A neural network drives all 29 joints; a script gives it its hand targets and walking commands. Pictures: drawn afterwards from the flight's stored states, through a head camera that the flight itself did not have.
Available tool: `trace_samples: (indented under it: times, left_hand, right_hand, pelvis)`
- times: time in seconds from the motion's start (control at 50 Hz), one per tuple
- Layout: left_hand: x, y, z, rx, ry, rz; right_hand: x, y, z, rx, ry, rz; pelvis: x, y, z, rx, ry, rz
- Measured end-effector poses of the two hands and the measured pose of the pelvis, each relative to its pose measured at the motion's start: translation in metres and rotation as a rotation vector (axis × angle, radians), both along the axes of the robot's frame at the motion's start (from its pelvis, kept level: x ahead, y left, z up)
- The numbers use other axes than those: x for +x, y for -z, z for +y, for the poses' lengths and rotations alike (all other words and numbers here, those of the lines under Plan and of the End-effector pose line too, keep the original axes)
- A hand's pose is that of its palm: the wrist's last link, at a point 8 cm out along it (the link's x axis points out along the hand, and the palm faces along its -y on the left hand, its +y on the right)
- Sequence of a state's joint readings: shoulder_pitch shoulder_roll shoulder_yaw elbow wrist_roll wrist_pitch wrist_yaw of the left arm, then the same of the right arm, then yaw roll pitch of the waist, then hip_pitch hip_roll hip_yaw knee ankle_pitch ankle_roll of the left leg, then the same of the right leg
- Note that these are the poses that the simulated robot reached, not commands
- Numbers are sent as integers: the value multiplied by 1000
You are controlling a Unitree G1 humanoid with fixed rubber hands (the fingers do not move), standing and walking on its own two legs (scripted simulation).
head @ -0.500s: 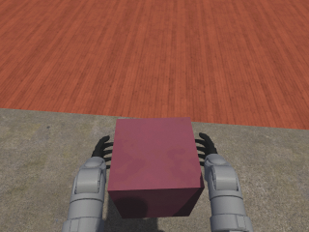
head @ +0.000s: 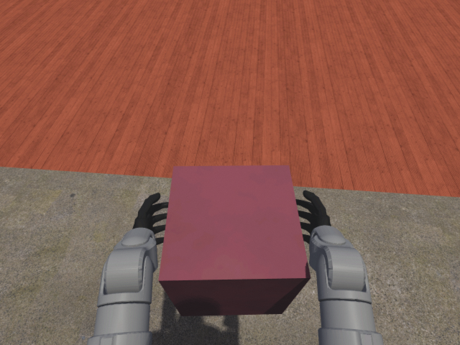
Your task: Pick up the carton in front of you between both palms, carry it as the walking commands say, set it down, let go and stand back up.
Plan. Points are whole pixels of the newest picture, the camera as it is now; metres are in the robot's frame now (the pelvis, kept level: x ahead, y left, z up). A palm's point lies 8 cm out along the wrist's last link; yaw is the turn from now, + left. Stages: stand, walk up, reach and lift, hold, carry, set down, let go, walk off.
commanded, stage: carry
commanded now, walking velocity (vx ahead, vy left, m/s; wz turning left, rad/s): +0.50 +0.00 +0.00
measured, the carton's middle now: (231, 245) +0.30 +0.00 +0.00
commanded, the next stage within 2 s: none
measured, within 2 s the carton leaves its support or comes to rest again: neither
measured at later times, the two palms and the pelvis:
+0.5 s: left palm (156, 160) +0.45 +0.16 +0.09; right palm (301, 161) +0.44 -0.14 +0.09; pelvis +0.22 +0.01 +0.01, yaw +1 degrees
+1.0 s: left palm (187, 96) +0.73 +0.13 +0.09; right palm (289, 92) +0.77 -0.17 +0.08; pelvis +0.53 -0.04 +0.01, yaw +4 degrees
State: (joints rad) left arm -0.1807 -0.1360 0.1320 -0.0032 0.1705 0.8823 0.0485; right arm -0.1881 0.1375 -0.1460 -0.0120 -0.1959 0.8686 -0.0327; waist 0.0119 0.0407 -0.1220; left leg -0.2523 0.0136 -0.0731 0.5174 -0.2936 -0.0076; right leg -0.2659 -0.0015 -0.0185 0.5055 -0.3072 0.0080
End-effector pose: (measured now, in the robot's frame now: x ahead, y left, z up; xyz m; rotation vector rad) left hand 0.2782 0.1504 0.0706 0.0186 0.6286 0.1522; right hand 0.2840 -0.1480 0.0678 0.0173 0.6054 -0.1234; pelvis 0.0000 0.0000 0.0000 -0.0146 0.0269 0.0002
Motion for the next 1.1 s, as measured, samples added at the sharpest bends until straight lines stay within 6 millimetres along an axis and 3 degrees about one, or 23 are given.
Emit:
trace_samples:
  times: [0.12, 0.24, 0.3, 0.38, 0.46, 0.6, 0.72, 0.8, 0.94, 1.1]
  left_hand:
    - [25, -20, -5, -29, -34, -35]
    - [48, -23, 18, -62, -103, -11]
    - [68, -15, 27, -82, -112, -10]
    - [101, -14, 23, -81, -77, 73]
    - [145, -20, 12, -85, -32, 89]
    - [230, -20, -4, -85, -31, 42]
    - [313, 5, -23, -55, -62, 40]
    - [348, 14, -26, -65, -122, 116]
    - [411, -6, -24, -58, -174, 119]
    - [530, -22, -23, -58, -104, 32]
  right_hand:
    - [31, -22, -6, 32, 0, -31]
    - [70, -30, 18, 30, -39, -4]
    - [88, -22, 27, 29, -33, 0]
    - [105, -15, 21, 54, 31, 85]
    - [135, -21, 10, 61, 87, 97]
    - [222, -23, -6, 77, 85, 51]
    - [318, 9, -25, 97, 45, 53]
    - [370, 13, -26, 72, -13, 130]
    - [446, -2, -23, 63, -66, 133]
    - [545, -19, -24, 68, -1, 41]
  pelvis:
    - [40, 0, -10, 19, -69, 49]
    - [91, -1, 3, 42, -64, 65]
    - [119, 9, 12, 42, -35, 59]
    - [155, -1, 18, 25, -17, 61]
    - [193, -9, 18, 5, -22, 57]
    - [281, -2, 2, 4, -16, 47]
    - [368, 25, -25, -12, -50, 29]
    - [409, 12, -39, 11, -78, 48]
    - [489, -12, -46, 44, -81, 57]
    - [596, -7, -32, 36, -56, 49]
